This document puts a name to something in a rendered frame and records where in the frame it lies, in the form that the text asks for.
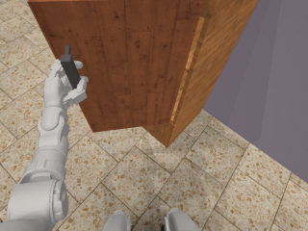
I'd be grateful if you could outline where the left robot hand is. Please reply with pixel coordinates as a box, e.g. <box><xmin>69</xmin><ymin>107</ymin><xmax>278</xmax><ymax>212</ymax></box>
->
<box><xmin>43</xmin><ymin>59</ymin><xmax>89</xmax><ymax>112</ymax></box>

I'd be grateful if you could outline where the handle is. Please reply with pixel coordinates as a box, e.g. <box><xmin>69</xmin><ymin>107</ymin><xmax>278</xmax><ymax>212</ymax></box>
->
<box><xmin>60</xmin><ymin>44</ymin><xmax>81</xmax><ymax>89</ymax></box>

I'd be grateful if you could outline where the left robot upper arm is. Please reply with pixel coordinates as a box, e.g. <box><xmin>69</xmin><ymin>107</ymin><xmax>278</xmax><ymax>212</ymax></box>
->
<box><xmin>0</xmin><ymin>179</ymin><xmax>69</xmax><ymax>231</ymax></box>

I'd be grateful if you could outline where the robot left forearm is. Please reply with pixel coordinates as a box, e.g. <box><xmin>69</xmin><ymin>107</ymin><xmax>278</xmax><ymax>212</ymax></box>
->
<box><xmin>7</xmin><ymin>107</ymin><xmax>70</xmax><ymax>221</ymax></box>

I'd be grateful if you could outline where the right robot shin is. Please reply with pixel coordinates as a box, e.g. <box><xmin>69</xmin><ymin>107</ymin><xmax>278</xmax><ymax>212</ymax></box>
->
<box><xmin>168</xmin><ymin>208</ymin><xmax>179</xmax><ymax>213</ymax></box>

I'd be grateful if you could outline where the robot left thigh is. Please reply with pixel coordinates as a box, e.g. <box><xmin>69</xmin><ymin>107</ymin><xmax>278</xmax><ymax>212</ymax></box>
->
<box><xmin>101</xmin><ymin>214</ymin><xmax>131</xmax><ymax>231</ymax></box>

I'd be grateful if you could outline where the cupboard door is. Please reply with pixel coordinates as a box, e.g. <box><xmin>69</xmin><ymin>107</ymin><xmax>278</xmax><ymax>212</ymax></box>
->
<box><xmin>27</xmin><ymin>0</ymin><xmax>204</xmax><ymax>133</ymax></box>

